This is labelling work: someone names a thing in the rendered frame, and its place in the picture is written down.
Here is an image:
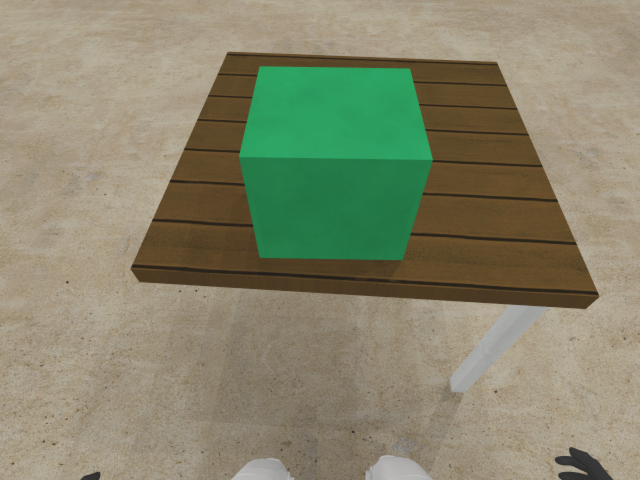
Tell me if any robot thigh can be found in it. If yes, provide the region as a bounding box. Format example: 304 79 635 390
365 457 433 480
231 459 294 480

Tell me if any table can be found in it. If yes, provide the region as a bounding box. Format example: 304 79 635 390
131 52 600 393

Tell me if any carton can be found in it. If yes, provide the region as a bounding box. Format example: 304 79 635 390
239 66 433 260

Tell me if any left robot thigh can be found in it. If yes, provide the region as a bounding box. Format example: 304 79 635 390
231 459 294 480

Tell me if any right robot thigh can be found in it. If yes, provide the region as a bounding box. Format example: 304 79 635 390
365 457 433 480

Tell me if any right robot hand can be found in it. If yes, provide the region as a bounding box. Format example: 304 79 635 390
555 447 613 480

